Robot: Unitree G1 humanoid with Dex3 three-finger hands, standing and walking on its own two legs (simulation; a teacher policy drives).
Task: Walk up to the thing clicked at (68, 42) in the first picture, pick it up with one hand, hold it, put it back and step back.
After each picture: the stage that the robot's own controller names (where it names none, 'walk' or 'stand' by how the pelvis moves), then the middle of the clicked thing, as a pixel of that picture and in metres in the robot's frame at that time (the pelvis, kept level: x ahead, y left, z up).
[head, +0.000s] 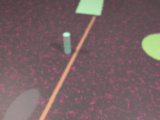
stand; (67, 43) +1.32 +0.23 -0.66
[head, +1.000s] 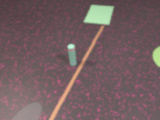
walk; (72, 55) +1.21 +0.26 -0.65
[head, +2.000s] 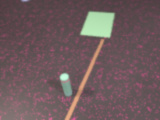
walk; (66, 85) +0.78 +0.26 -0.65
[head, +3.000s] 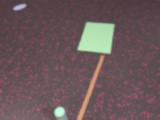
walk; (62, 119) +0.49 +0.24 -0.65
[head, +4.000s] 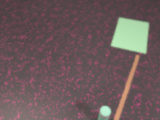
walk; (103, 117) +0.47 -0.10 -0.64
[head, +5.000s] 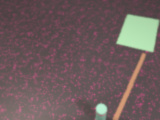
stand; (100, 115) +0.46 -0.02 -0.62
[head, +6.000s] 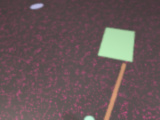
stand; out of the picture +0.45 +0.00 -0.65
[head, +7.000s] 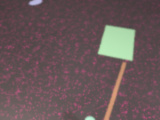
stand; out of the picture +0.43 -0.02 -0.66
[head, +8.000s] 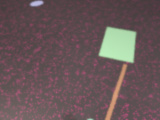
stand; out of the picture +0.42 -0.02 -0.66
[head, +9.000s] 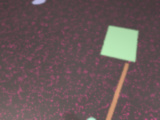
stand; out of the picture +0.42 -0.03 -0.66
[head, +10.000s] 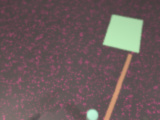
go down; out of the picture +0.42 -0.03 -0.62
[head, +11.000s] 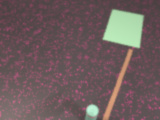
go down; (91, 117) +0.43 -0.03 -0.57
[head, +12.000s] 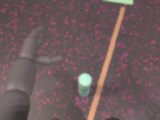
go down; (84, 86) +0.46 -0.02 -0.48
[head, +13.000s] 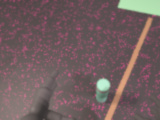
go down; (102, 91) +0.46 -0.03 -0.47
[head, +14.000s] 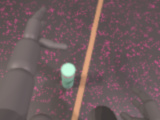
go down; (67, 77) +0.48 -0.01 -0.43
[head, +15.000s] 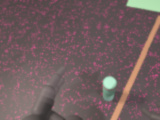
go down; (108, 90) +0.48 -0.03 -0.47
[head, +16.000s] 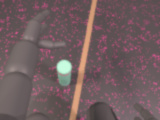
go down; (64, 74) +0.49 +0.00 -0.40
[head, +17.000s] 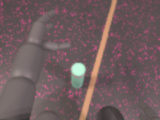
go down; (77, 77) +0.49 -0.02 -0.42
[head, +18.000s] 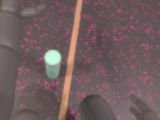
go down; (52, 66) +0.50 +0.00 -0.36
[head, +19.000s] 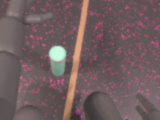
go down; (57, 62) +0.50 +0.00 -0.33
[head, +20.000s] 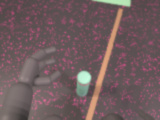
go down; (82, 85) +0.48 -0.02 -0.43
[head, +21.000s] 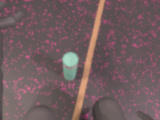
go down; (70, 68) +0.49 +0.00 -0.36
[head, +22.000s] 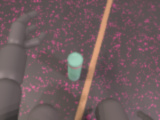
go down; (74, 68) +0.50 +0.00 -0.36
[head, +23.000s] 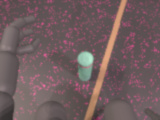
go down; (85, 68) +0.50 -0.01 -0.34
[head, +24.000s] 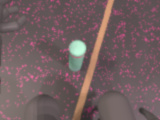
go down; (76, 58) +0.51 +0.00 -0.32
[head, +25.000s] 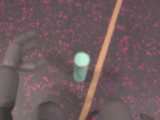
go down; (80, 69) +0.50 -0.01 -0.34
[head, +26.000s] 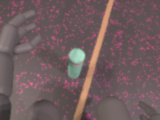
go down; (75, 65) +0.50 +0.00 -0.33
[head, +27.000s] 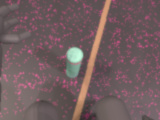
go down; (73, 64) +0.50 +0.01 -0.32
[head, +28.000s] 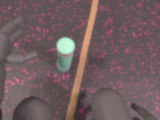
go down; (64, 56) +0.51 +0.02 -0.27
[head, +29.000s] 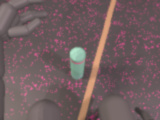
go down; (77, 65) +0.52 +0.00 -0.30
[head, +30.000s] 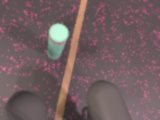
go down; (56, 44) +0.52 +0.03 -0.27
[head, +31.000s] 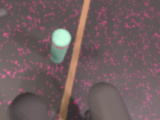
go down; (58, 48) +0.51 +0.03 -0.28
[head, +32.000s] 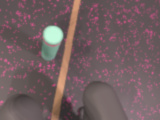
go down; (50, 45) +0.51 +0.03 -0.28
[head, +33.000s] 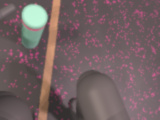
go down; (32, 30) +0.52 +0.06 -0.22
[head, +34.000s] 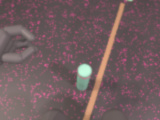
hold; (83, 78) +0.50 -0.01 -0.41
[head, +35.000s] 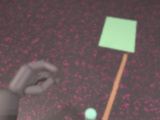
hold; out of the picture +0.44 -0.03 -0.60
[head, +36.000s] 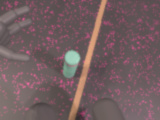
go down; (70, 66) +0.50 +0.00 -0.38
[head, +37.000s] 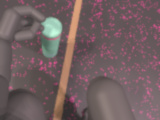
go down; (50, 41) +0.52 +0.05 -0.21
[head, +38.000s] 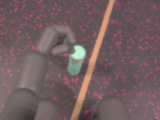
hold; (75, 62) +0.52 +0.00 -0.35
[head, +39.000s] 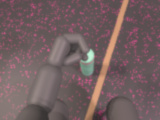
lower; (87, 63) +0.51 +0.00 -0.35
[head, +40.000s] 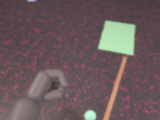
crouch; out of the picture +0.45 -0.03 -0.59
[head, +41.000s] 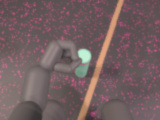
crouch; (82, 65) +0.51 +0.00 -0.37
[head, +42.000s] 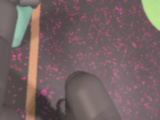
lower; (18, 18) +0.57 +0.05 -0.23
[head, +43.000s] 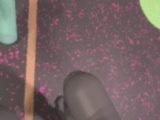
rest; (4, 12) +0.58 +0.09 -0.24
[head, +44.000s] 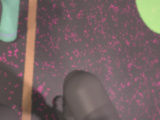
rest; (7, 9) +0.58 +0.08 -0.24
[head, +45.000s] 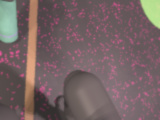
rest; (5, 10) +0.58 +0.09 -0.24
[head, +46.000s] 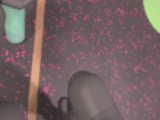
rest; (13, 12) +0.58 +0.08 -0.24
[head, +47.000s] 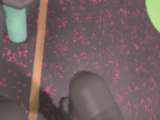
rest; (15, 11) +0.58 +0.08 -0.24
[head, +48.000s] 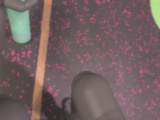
lower; (18, 13) +0.58 +0.08 -0.24
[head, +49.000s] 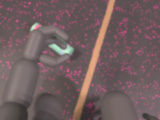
crouch; (52, 40) +0.62 +0.15 -0.40
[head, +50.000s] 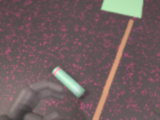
stand; (68, 81) +0.57 +0.13 -0.56
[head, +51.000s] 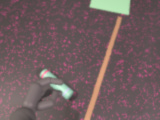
stand; (56, 83) +0.55 +0.14 -0.58
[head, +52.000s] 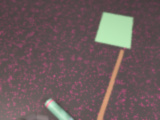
hold; (60, 113) +0.50 +0.15 -0.66
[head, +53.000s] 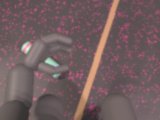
lower; (42, 59) +0.55 +0.21 -0.42
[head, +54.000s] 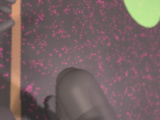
rest; out of the picture +0.48 +0.32 -0.31
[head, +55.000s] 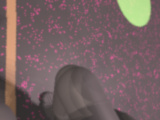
hold; out of the picture +0.45 +0.33 -0.31
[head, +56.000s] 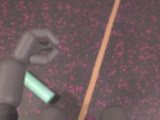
crouch; (35, 85) +0.46 +0.26 -0.49
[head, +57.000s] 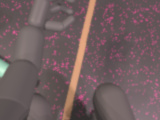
crouch; (5, 71) +0.46 +0.29 -0.38
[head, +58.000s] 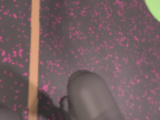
crouch; out of the picture +0.39 +0.35 -0.32
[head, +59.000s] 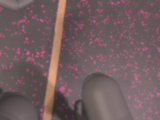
crouch; out of the picture +0.38 +0.36 -0.32
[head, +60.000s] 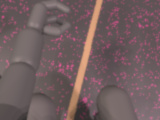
crouch; out of the picture +0.38 +0.35 -0.38
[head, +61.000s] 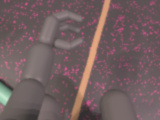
crouch; (2, 93) +0.36 +0.37 -0.40
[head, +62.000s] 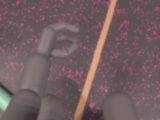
crouch; (3, 99) +0.34 +0.39 -0.41
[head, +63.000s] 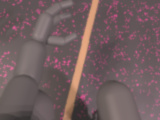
stand; out of the picture +0.30 +0.42 -0.34
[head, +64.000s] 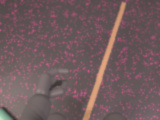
stand; out of the picture +0.26 +0.42 -0.53
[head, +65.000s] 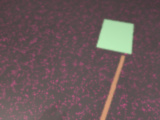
hold; out of the picture +0.21 +0.43 -0.67
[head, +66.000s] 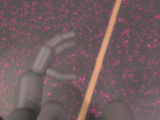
stand; out of the picture +0.21 +0.48 -0.47
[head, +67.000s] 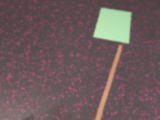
stand; out of the picture +0.16 +0.48 -0.65
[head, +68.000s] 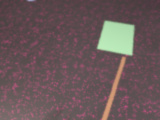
stand; out of the picture +0.13 +0.50 -0.68
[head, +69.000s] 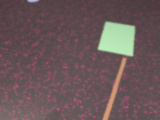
stand; out of the picture +0.10 +0.53 -0.68
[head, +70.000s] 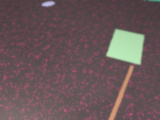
stand; out of the picture +0.09 +0.55 -0.74
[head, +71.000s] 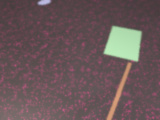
stand; out of the picture +0.04 +0.59 -0.75
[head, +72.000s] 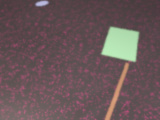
walk; out of the picture -0.01 +0.64 -0.75
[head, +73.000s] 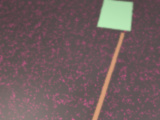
walk; out of the picture +0.06 +0.67 -0.73
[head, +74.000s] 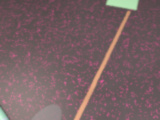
walk; out of the picture +0.44 +0.69 -0.72
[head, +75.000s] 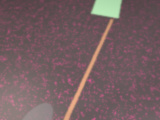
stand; out of the picture +0.46 +0.76 -0.73
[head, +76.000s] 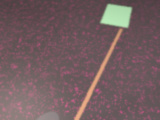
stand; out of the picture +0.41 +0.80 -0.75
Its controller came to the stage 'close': yes
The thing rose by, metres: 0.00
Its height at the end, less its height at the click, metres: -0.09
